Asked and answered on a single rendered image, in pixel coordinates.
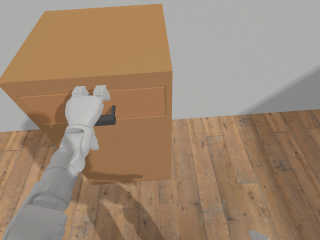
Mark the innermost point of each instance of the drawer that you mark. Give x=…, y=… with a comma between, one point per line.
x=129, y=103

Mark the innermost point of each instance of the robot left upper arm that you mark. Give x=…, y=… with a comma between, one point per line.
x=39, y=223

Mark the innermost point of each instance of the robot right hand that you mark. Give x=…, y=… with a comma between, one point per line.
x=257, y=236

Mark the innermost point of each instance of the handle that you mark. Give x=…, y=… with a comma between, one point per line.
x=107, y=119

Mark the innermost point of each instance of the robot left hand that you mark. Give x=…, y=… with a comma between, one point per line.
x=85, y=109

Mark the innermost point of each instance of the cabinet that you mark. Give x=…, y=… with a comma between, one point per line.
x=122, y=47

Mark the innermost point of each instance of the left robot forearm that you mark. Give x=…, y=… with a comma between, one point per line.
x=54, y=189

